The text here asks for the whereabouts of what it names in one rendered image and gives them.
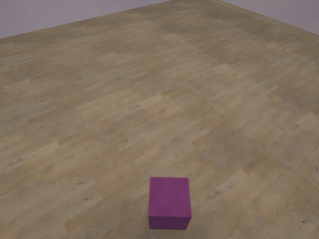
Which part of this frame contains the carton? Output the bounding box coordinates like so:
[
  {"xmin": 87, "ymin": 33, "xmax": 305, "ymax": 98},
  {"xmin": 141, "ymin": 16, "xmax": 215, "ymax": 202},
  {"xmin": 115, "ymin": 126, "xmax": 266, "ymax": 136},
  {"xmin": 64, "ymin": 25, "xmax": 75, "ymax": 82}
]
[{"xmin": 148, "ymin": 177, "xmax": 192, "ymax": 230}]

